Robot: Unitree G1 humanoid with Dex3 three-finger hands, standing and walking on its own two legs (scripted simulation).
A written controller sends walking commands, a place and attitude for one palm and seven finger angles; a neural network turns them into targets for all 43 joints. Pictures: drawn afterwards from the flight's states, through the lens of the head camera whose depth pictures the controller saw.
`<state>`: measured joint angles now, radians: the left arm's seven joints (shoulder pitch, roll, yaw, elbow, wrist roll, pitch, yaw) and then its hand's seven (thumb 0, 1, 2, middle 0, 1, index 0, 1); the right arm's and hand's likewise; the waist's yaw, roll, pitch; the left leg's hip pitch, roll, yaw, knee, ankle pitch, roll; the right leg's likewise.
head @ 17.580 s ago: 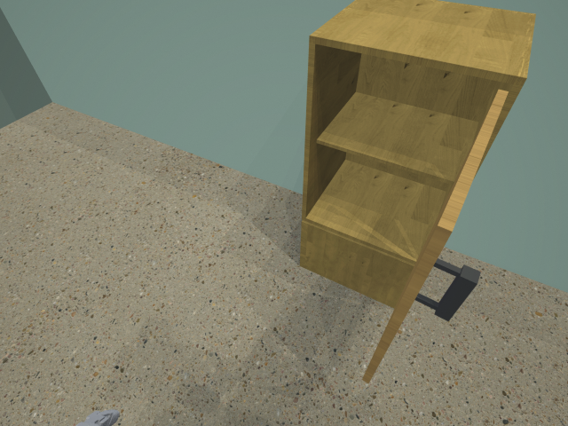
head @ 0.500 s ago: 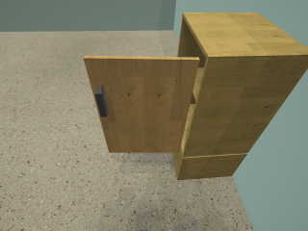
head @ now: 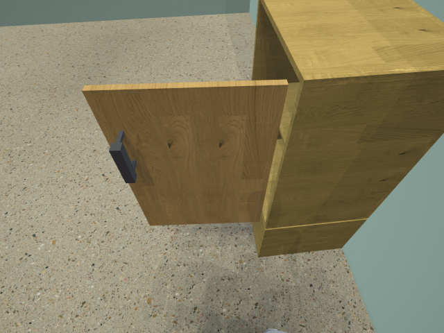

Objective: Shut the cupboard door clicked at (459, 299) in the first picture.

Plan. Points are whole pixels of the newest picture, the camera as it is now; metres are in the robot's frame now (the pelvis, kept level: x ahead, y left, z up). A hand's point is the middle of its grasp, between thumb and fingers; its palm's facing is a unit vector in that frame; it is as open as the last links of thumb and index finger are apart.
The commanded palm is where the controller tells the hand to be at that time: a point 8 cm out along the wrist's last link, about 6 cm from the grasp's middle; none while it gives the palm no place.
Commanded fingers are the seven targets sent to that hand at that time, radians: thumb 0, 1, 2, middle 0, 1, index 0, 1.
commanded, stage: shuffle to correct the standing spot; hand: left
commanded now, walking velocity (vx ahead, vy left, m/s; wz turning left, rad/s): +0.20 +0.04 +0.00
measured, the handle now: (125, 157) +0.49 +0.25 -0.01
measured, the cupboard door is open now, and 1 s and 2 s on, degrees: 86 86 86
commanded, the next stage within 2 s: come to a stop and stand still in 0.06 s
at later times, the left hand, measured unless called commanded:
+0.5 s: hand out of the picture +0.08 +0.17 -0.18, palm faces +0.09 -0.98 -0.15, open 7.4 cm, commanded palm none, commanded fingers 0.00 0.90 0.90 -0.20 -0.30 -0.20 -0.30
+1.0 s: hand out of the picture +0.10 +0.16 -0.17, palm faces +0.01 -0.98 -0.18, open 7.3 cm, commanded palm none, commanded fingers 0.00 0.90 0.90 -0.20 -0.30 -0.20 -0.30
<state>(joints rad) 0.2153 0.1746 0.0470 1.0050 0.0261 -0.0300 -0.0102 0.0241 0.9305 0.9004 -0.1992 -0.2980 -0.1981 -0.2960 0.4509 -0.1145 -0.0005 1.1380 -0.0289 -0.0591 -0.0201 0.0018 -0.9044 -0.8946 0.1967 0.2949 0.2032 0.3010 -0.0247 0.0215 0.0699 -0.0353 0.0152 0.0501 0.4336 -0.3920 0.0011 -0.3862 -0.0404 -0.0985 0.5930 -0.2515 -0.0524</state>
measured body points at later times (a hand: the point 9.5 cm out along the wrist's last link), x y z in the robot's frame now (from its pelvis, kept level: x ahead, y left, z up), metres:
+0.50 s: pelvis +0.09 +0.01 +0.00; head +0.11 +0.03 +0.45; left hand +0.07 +0.22 -0.17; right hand +0.19 -0.20 -0.14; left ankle +0.14 +0.11 -0.73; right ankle +0.07 -0.11 -0.73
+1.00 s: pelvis +0.08 -0.02 +0.01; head +0.08 +0.00 +0.46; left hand +0.10 +0.21 -0.16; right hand +0.07 -0.24 -0.15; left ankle +0.14 +0.11 -0.73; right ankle +0.07 -0.11 -0.73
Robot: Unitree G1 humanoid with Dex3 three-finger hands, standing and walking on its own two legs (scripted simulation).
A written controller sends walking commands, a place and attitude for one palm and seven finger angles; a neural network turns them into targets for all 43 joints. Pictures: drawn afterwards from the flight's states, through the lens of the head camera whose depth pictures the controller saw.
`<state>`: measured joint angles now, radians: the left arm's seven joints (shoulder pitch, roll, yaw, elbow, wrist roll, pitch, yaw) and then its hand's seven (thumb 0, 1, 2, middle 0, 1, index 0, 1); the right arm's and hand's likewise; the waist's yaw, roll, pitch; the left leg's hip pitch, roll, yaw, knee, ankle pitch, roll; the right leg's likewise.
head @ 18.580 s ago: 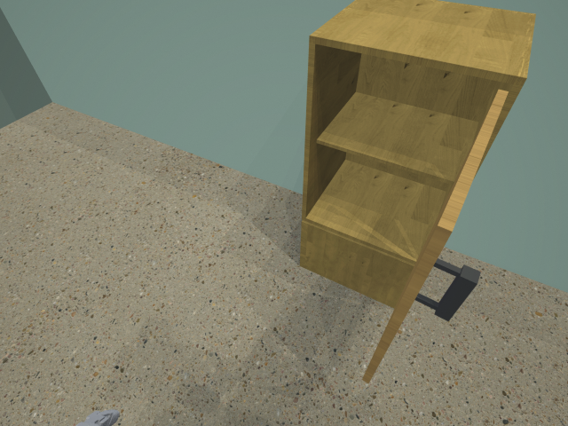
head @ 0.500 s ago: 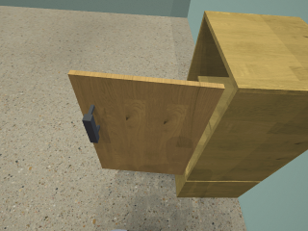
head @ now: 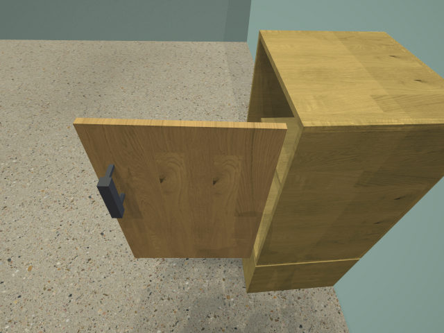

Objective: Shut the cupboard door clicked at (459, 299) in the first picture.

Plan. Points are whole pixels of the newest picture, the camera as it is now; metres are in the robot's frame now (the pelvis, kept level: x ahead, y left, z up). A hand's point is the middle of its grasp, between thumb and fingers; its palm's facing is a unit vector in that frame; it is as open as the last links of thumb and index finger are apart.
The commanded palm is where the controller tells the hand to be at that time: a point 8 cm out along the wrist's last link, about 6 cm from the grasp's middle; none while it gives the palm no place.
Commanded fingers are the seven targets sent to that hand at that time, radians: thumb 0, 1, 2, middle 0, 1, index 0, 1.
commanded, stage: come to a stop and stand still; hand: left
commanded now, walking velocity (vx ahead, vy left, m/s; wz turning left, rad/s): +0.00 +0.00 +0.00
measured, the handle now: (114, 191) +0.40 +0.27 -0.02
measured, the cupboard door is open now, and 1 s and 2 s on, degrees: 86 86 86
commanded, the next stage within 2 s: look again from close up in 0.08 s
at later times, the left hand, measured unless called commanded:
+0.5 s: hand out of the picture +0.01 +0.21 -0.18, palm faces +0.03 -0.98 -0.18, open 7.4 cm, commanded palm none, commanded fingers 0.00 0.90 0.90 -0.20 -0.30 -0.20 -0.30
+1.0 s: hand out of the picture -0.01 +0.23 -0.19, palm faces +0.03 -0.98 -0.19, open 7.4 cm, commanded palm none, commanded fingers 0.00 0.90 0.90 -0.20 -0.30 -0.20 -0.30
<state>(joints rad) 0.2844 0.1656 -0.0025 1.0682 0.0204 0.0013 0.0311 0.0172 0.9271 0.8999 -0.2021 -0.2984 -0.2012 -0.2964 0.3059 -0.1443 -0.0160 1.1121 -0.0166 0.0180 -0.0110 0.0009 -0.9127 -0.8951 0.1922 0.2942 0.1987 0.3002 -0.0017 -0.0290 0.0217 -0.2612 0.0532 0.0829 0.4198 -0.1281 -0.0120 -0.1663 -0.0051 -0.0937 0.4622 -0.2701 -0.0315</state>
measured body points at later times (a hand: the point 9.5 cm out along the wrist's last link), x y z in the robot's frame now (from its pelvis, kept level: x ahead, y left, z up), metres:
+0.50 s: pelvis +0.01 +0.04 -0.01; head +0.01 +0.05 +0.44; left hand +0.01 +0.26 -0.17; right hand +0.01 -0.18 -0.16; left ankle +0.06 +0.13 -0.74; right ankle -0.01 -0.09 -0.74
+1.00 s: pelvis -0.01 +0.06 -0.01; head +0.02 +0.07 +0.44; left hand -0.01 +0.28 -0.17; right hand +0.04 -0.18 -0.15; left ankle +0.06 +0.13 -0.74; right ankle -0.01 -0.09 -0.74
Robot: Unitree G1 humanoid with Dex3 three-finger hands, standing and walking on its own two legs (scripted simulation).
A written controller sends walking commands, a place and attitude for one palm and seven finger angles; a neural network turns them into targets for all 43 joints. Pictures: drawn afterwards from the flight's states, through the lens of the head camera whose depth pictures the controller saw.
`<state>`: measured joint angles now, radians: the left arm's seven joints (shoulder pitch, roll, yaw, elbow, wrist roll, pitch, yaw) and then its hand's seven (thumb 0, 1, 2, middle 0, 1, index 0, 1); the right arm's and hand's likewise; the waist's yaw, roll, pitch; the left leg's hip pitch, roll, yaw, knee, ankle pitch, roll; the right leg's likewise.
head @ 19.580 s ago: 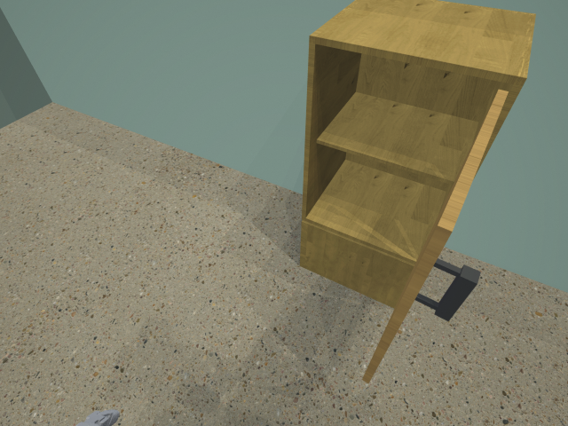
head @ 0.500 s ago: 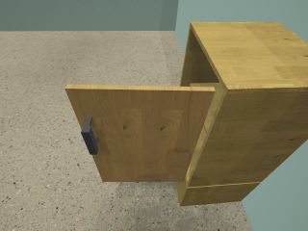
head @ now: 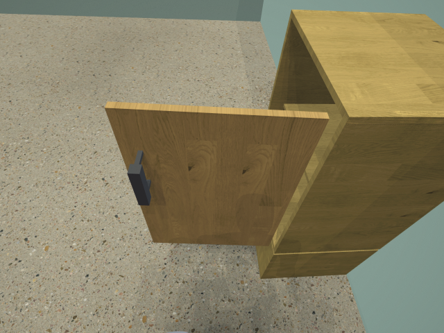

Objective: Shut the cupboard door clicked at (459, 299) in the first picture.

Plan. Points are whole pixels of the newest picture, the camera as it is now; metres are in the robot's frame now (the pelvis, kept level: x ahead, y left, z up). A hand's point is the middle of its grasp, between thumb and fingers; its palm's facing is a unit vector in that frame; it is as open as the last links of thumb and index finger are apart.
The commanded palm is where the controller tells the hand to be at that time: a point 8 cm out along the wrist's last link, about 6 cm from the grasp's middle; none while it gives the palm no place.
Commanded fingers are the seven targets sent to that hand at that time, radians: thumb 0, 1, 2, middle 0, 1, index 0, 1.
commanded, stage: come to a stop and stand still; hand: left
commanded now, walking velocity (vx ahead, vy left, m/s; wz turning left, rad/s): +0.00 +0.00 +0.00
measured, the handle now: (142, 178) +0.41 +0.21 -0.01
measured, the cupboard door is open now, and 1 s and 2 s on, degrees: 86 86 86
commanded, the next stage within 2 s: look again from close up in 1.86 s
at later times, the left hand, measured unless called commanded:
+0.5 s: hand out of the picture -0.02 +0.18 -0.18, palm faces +0.02 -0.99 -0.16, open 7.3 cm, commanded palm none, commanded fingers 0.00 0.90 0.90 -0.20 -0.30 -0.20 -0.30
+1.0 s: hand out of the picture +0.02 +0.19 -0.16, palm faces -0.01 -0.97 -0.24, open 7.3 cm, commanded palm none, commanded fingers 0.00 0.90 0.90 -0.20 -0.30 -0.20 -0.30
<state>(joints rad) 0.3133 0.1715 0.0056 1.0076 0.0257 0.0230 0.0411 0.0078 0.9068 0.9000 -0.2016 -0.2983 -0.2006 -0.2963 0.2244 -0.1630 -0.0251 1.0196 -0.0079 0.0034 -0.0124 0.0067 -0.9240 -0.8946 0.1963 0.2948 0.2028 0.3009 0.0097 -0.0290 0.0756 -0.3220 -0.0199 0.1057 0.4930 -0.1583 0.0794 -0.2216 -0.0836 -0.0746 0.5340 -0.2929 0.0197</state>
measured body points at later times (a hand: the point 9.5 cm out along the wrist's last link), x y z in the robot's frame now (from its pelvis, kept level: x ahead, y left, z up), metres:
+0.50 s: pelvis -0.02 +0.02 +0.00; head -0.01 +0.04 +0.45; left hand -0.02 +0.24 -0.17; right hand -0.01 -0.21 -0.15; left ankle -0.02 +0.07 -0.73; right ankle -0.01 -0.15 -0.73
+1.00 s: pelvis +0.01 +0.01 +0.00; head +0.02 -0.01 +0.45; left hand +0.02 +0.24 -0.15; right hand +0.01 -0.21 -0.17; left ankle -0.02 +0.07 -0.73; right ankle -0.01 -0.13 -0.73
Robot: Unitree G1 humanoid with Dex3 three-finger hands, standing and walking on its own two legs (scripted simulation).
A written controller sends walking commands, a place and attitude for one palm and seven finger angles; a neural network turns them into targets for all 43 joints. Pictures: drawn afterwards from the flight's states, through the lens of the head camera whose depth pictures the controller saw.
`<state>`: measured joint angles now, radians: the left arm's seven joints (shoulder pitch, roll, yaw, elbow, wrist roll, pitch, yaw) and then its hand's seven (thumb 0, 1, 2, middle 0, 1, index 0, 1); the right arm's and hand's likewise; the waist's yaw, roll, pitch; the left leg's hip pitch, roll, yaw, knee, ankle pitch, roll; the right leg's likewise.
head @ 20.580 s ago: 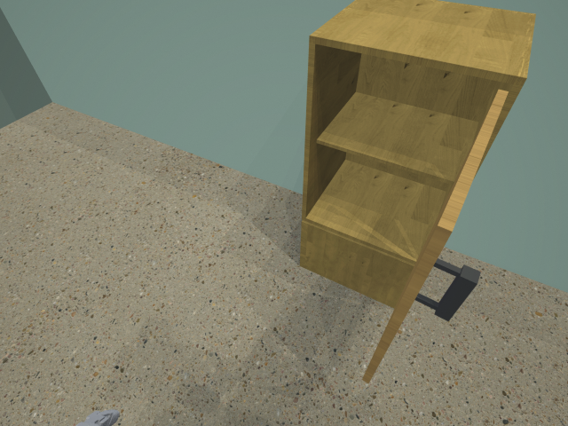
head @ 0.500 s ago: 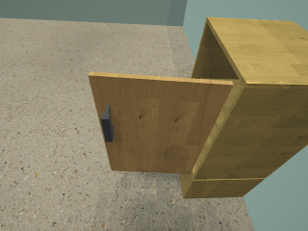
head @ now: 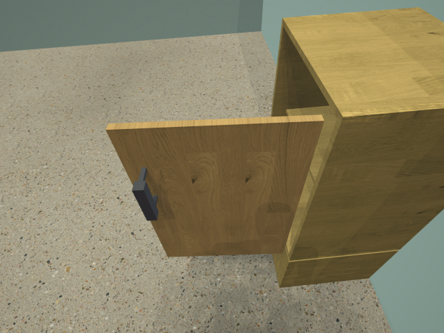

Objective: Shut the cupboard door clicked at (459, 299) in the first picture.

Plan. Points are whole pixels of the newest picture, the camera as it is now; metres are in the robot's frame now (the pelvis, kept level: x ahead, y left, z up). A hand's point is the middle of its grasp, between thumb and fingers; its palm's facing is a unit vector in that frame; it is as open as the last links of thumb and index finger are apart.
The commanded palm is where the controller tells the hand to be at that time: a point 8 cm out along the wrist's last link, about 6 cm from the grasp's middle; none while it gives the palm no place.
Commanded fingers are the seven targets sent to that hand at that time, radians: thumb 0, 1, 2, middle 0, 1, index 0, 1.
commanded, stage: come to a stop and stand still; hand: left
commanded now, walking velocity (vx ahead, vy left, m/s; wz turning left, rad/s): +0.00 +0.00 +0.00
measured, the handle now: (148, 194) +0.40 +0.20 -0.02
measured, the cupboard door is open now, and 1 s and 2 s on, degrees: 86 86 86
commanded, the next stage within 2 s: look again from close up in 0.86 s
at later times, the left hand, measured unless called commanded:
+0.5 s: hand out of the picture +0.01 +0.12 -0.17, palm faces +0.01 -0.98 -0.22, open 7.3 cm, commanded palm none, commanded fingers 0.00 0.90 0.90 -0.20 -0.30 -0.20 -0.30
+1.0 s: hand out of the picture +0.00 +0.09 -0.17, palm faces +0.03 -0.98 -0.21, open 7.3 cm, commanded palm none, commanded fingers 0.00 0.90 0.90 -0.20 -0.30 -0.20 -0.30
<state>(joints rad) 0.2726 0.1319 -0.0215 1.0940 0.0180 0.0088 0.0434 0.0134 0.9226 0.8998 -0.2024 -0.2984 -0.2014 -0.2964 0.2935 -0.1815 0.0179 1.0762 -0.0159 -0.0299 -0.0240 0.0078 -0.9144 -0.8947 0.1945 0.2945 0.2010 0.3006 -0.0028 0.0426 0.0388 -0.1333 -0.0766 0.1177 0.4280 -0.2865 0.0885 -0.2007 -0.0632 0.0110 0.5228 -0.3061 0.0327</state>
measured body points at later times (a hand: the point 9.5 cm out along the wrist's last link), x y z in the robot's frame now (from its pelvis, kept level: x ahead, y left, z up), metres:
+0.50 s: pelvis +0.02 -0.05 +0.00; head +0.05 -0.07 +0.45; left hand +0.01 +0.17 -0.15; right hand +0.02 -0.27 -0.17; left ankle -0.03 +0.06 -0.74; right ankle -0.02 -0.14 -0.74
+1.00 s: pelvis +0.02 -0.07 +0.00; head +0.04 -0.08 +0.45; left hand +0.00 +0.15 -0.15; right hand +0.01 -0.28 -0.16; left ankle -0.03 +0.06 -0.74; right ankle -0.02 -0.14 -0.74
